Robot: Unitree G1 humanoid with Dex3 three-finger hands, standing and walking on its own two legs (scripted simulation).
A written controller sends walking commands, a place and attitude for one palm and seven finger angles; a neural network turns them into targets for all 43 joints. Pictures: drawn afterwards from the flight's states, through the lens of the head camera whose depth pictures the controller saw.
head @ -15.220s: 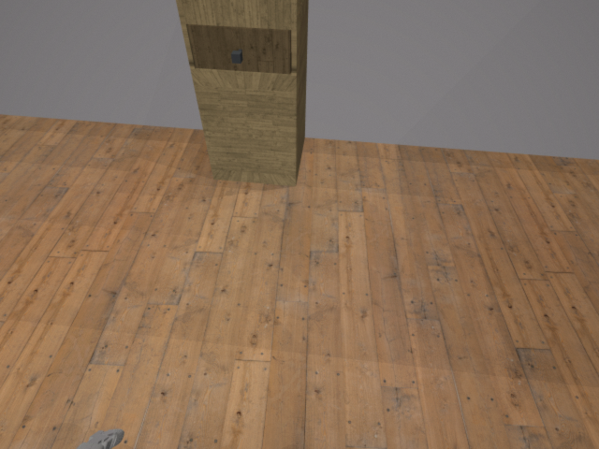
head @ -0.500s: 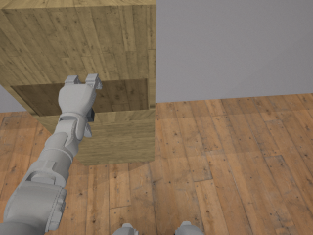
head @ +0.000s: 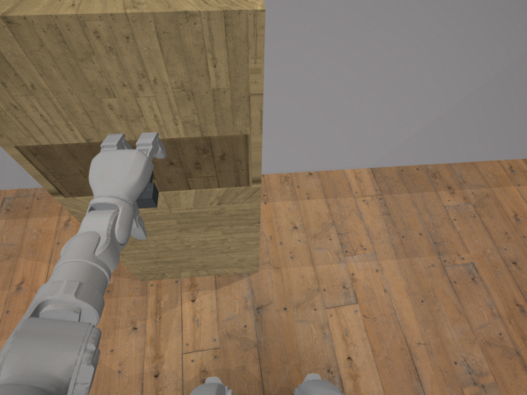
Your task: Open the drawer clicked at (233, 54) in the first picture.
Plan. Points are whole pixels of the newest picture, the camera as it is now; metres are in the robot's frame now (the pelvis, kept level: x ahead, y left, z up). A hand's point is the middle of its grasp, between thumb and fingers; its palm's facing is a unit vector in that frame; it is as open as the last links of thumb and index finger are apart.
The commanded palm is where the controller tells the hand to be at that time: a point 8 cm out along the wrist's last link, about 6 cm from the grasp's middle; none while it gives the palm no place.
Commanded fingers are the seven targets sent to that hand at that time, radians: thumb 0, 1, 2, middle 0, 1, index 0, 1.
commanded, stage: move the hooked fingers above the handle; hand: left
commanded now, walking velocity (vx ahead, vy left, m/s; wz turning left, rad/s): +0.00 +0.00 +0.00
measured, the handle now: (147, 187) +0.48 +0.21 -0.05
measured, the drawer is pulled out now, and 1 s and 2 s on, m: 0.00 0.00 0.00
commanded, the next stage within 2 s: lower the fingers behind the handle in 0.74 s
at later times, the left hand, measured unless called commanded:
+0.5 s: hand (137, 195) +0.43 +0.20 +0.01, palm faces +0.02 -0.09 -1.00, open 13.9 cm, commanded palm +0.40 +0.23 +0.07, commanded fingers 0.00 -0.50 0.30 -0.30 -1.20 -0.30 -1.20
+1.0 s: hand (151, 182) +0.45 +0.18 +0.02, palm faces +0.09 -0.08 -0.99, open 13.9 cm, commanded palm +0.42 +0.21 +0.06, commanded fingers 0.00 -0.50 0.30 -0.30 -1.20 -0.30 -1.20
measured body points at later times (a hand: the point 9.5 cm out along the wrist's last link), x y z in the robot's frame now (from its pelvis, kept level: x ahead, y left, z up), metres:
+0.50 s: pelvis +0.00 +0.00 +0.01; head +0.08 +0.00 +0.45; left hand +0.42 +0.20 +0.07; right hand +0.07 -0.27 -0.12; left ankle -0.01 +0.10 -0.69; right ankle +0.00 -0.12 -0.69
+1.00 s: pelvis +0.00 +0.00 +0.00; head +0.09 -0.01 +0.44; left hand +0.44 +0.18 +0.07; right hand +0.05 -0.28 -0.13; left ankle -0.01 +0.10 -0.69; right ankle +0.00 -0.12 -0.69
